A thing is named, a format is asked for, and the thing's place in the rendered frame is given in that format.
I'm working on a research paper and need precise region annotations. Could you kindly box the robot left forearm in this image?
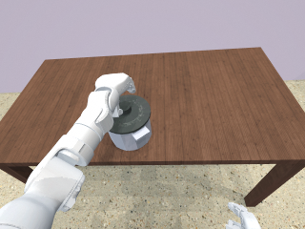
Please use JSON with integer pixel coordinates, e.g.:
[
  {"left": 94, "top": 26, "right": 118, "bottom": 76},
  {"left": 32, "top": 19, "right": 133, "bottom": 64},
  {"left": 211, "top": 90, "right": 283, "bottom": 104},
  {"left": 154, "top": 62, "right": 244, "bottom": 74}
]
[{"left": 24, "top": 84, "right": 119, "bottom": 193}]

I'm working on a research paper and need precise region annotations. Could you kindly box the lid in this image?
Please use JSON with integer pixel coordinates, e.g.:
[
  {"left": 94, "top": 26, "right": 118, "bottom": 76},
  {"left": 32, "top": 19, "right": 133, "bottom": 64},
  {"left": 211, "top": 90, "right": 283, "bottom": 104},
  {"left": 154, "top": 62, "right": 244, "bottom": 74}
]
[{"left": 109, "top": 94, "right": 151, "bottom": 135}]

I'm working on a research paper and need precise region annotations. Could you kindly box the robot right hand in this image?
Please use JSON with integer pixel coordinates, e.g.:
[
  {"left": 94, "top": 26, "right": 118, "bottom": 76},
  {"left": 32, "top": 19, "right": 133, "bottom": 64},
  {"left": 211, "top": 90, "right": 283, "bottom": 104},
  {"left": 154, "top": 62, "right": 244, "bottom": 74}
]
[{"left": 225, "top": 202, "right": 261, "bottom": 229}]

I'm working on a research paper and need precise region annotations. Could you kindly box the table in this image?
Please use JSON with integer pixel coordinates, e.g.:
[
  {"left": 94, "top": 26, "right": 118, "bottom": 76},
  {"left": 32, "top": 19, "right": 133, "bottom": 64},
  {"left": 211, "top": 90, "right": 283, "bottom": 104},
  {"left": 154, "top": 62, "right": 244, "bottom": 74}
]
[{"left": 0, "top": 47, "right": 305, "bottom": 207}]

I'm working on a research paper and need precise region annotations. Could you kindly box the robot left hand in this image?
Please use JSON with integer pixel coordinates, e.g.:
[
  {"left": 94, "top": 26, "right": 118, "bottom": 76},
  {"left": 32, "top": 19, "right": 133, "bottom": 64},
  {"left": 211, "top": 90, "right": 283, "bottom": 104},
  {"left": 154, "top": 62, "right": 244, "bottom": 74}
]
[{"left": 95, "top": 73, "right": 136, "bottom": 117}]

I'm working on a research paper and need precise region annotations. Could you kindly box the pot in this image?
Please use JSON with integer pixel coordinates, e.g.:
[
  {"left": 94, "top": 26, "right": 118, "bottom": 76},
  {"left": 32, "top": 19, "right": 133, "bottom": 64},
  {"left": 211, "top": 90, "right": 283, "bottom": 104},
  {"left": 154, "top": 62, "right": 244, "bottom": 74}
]
[{"left": 108, "top": 119, "right": 152, "bottom": 151}]

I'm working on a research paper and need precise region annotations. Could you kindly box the knob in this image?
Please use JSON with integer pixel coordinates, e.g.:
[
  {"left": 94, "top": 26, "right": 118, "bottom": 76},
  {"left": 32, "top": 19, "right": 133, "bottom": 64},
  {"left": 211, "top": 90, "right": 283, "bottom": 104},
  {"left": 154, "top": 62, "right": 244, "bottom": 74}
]
[{"left": 119, "top": 101, "right": 132, "bottom": 115}]

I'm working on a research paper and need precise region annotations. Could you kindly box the left robot upper arm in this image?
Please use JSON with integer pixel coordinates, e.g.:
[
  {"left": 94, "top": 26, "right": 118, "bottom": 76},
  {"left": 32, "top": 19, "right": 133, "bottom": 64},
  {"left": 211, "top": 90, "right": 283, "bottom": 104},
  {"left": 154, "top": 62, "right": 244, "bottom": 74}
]
[{"left": 0, "top": 156, "right": 86, "bottom": 229}]

